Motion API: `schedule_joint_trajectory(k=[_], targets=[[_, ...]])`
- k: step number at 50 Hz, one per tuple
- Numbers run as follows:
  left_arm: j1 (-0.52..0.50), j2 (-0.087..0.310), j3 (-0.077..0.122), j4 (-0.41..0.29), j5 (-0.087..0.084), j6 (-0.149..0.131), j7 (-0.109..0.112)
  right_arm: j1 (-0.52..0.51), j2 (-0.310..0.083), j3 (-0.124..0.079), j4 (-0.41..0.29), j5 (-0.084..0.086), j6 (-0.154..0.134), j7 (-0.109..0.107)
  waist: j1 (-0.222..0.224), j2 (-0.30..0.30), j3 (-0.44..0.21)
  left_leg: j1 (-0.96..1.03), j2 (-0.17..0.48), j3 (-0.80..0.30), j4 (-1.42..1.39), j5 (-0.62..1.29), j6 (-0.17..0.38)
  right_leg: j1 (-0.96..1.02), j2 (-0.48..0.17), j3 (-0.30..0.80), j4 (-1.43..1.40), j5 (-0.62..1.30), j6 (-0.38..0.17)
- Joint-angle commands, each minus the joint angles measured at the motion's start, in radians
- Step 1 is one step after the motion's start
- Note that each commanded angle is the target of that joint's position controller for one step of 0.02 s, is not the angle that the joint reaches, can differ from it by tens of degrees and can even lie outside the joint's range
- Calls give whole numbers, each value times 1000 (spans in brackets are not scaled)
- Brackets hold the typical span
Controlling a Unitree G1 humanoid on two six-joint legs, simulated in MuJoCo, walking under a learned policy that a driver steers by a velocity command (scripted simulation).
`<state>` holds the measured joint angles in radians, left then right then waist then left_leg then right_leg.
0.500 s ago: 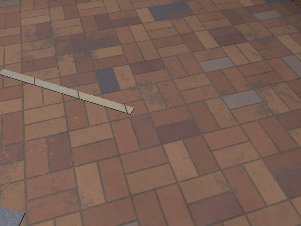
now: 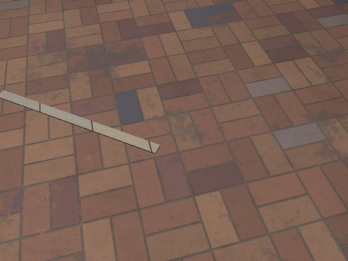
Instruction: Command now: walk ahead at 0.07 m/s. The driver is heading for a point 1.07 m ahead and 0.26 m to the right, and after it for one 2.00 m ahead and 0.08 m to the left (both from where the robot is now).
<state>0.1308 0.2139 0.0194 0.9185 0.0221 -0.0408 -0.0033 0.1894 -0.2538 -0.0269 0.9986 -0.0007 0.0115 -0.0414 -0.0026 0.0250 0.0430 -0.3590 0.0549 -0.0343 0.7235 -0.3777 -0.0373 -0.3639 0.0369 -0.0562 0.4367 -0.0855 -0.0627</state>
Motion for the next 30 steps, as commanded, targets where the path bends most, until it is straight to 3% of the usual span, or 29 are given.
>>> schedule_joint_trajectory(k=[1, 3, 4, 5, 6, 7, 10, 16, 30], targets=[[-64, 141, 27, -51, -19, 0, 13, 150, -54, -13, 27, -16, 13, 2, -61, -129, -132, 251, -22, 46, -174, 192, 25, -55, -203, 195, -207, -327, -97], [-16, 117, 18, -25, -14, 6, 13, 112, -87, -15, 7, -31, 12, 1, -41, -84, -45, 228, 40, -23, -293, 174, 70, -92, -152, 174, -190, -475, -9], [14, 123, 24, -26, -12, 11, 16, 87, -152, -29, 12, -13, 9, -2, 7, 15, 3, 106, 42, -29, -305, 13, 97, -41, -91, 115, -169, -420, 22], [4, 119, 23, -21, -8, 14, 23, 69, -127, -27, 18, -6, -1, 1, -1, 55, 21, 1, 29, -33, -348, -88, 95, 58, -69, 84, -114, -334, 38], [12, 116, 24, -17, -11, 15, 28, 55, -94, -20, 23, -11, -14, 2, 8, 76, 16, -32, 30, -36, -376, -85, 80, 118, -67, 78, -78, -262, 34], [26, 108, 24, -8, -12, 17, 31, 39, -86, -19, 26, -12, -25, 3, 17, 90, 7, -35, 28, -35, -383, -43, 64, 152, -67, 72, -56, -206, 27], [48, 107, 26, 16, -10, 17, 31, 52, -76, -16, 38, -3, -45, 6, 10, 47, -26, 36, 20, -23, -351, 100, 50, 164, -67, 65, -29, -85, 12], [43, 107, 28, 40, -20, 21, 27, 81, -79, -14, 60, 1, -41, 5, -7, -5, -66, 112, 8, -4, -307, 276, 57, 193, -72, 60, 5, 83, 13], [46, 112, 34, 99, -24, 45, 42, 85, -56, -9, 81, 0, -26, 4, -1, -17, -40, 133, -11, 18, -319, 310, 54, 222, -78, 64, 14, 116, 22]])
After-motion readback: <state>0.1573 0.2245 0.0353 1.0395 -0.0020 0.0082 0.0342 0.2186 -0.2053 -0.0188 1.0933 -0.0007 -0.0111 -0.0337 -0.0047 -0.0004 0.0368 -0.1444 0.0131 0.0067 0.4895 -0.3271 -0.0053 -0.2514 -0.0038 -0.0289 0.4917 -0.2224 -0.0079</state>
